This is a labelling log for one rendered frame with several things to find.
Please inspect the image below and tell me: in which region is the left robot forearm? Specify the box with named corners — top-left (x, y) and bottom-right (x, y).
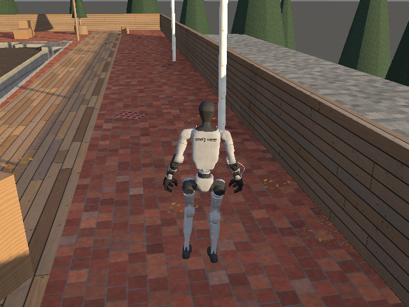
top-left (166, 154), bottom-right (180, 179)

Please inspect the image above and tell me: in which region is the robot right hand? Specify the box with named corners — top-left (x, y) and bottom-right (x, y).
top-left (229, 178), bottom-right (243, 193)

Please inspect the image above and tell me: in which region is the robot left thigh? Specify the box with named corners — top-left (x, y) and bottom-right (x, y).
top-left (182, 177), bottom-right (196, 217)

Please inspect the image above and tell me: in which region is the right robot forearm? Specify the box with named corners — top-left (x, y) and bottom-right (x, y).
top-left (229, 155), bottom-right (242, 180)

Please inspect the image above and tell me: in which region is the robot left hand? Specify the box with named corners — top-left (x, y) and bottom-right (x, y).
top-left (163, 177), bottom-right (178, 193)

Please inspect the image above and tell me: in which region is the right robot upper arm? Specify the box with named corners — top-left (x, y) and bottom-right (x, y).
top-left (219, 129), bottom-right (236, 164)

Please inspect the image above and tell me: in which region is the left robot upper arm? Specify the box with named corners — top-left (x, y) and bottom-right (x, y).
top-left (174, 129), bottom-right (193, 164)

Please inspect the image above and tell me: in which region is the humanoid robot head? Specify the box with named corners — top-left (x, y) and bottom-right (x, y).
top-left (195, 101), bottom-right (217, 132)

